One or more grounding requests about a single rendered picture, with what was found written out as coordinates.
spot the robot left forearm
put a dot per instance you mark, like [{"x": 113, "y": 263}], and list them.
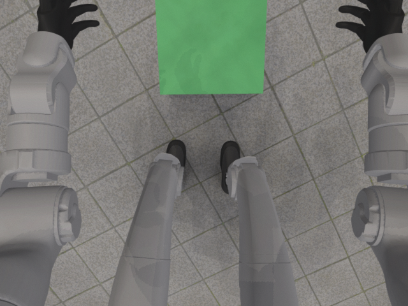
[{"x": 38, "y": 113}]

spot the robot left hand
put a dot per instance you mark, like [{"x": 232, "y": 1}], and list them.
[{"x": 56, "y": 16}]

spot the robot right upper arm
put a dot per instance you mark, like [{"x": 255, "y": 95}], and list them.
[{"x": 380, "y": 218}]

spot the robot right forearm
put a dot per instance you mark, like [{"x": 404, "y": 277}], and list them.
[{"x": 385, "y": 80}]

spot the robot left upper arm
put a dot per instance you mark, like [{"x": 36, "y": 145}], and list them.
[{"x": 35, "y": 223}]

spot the left robot shin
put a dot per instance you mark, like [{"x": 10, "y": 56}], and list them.
[{"x": 164, "y": 156}]

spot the robot right hand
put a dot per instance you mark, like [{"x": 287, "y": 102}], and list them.
[{"x": 383, "y": 17}]

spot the left robot foot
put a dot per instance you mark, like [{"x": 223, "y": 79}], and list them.
[{"x": 177, "y": 149}]

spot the carton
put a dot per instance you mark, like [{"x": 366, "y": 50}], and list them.
[{"x": 211, "y": 46}]

